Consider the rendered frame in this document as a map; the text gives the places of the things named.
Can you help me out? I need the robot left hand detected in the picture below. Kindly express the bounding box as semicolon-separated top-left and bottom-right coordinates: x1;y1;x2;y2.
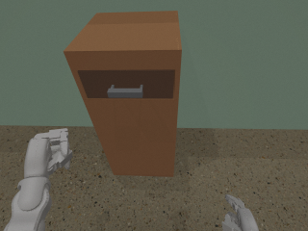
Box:
24;128;73;179

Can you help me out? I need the handle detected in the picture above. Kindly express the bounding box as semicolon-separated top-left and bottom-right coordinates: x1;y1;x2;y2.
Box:
107;85;143;98

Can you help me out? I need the robot left forearm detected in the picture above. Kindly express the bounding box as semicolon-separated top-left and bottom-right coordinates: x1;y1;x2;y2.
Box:
3;176;52;231

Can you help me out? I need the drawer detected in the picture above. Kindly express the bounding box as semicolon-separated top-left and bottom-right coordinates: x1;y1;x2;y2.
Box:
77;69;174;99

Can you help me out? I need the robot right hand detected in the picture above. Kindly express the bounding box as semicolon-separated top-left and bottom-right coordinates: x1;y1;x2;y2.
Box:
221;194;259;231

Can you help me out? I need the cabinet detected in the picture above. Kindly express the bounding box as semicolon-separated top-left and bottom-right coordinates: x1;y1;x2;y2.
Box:
64;11;182;177

